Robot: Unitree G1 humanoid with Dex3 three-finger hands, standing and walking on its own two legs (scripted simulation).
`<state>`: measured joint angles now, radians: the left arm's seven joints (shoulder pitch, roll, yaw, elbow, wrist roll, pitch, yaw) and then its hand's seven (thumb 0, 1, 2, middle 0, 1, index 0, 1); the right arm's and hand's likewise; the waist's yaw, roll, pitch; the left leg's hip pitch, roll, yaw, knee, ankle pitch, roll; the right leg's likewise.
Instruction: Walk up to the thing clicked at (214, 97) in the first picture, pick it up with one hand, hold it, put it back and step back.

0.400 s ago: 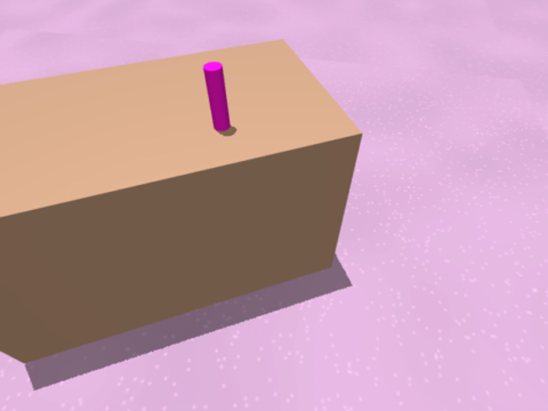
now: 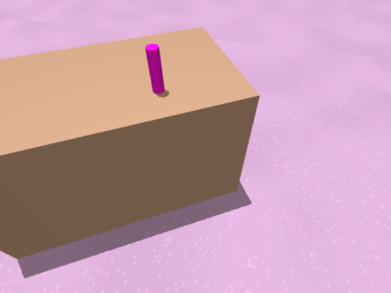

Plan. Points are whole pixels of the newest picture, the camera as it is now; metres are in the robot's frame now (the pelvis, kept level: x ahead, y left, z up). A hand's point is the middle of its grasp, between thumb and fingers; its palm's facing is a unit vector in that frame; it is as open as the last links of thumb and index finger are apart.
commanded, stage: stand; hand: right
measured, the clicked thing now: (155, 70) +0.83 +0.17 +0.00
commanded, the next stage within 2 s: walk up in 0.72 s
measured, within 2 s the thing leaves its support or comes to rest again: neither
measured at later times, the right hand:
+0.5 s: hand out of the picture +0.08 -0.25 -0.16, palm faces -0.03 +0.94 -0.34, open 7.3 cm
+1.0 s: hand out of the picture +0.12 -0.22 -0.15, palm faces -0.15 +0.92 -0.37, open 7.4 cm
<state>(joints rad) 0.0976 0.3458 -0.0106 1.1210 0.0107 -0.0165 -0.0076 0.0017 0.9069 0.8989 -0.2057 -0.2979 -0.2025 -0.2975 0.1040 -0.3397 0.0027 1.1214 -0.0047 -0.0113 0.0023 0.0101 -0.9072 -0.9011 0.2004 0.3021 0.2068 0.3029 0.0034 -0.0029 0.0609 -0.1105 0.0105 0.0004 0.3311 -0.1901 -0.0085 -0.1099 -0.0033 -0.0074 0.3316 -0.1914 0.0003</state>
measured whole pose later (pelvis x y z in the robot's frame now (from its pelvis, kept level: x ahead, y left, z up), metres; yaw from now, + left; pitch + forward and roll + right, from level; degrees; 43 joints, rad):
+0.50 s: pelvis +0.00 +0.00 +0.00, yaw +0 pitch -2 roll +0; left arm 0.10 0.35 -0.01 1.12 0.01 -0.01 -0.01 0.00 0.91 0.90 -0.21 -0.30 -0.20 -0.30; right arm 0.10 -0.34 0.01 1.12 0.00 -0.01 0.00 0.01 -0.91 -0.90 0.20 0.30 0.21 0.30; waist 0.01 0.00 0.06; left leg -0.09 0.01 0.00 0.32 -0.19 0.00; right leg -0.09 -0.01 0.00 0.32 -0.19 0.00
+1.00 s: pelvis +0.03 +0.06 -0.02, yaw +7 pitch -3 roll -2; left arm 0.25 0.43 0.09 0.99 0.05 -0.07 0.00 0.00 0.90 0.90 -0.21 -0.30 -0.21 -0.30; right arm 0.24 -0.45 -0.12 0.95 -0.05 0.06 0.12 0.01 -0.91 -0.90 0.20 0.30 0.20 0.30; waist 0.01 0.05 0.09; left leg -0.44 0.13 -0.05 0.77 -0.33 -0.01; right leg -0.04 -0.09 -0.11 0.42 -0.32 0.04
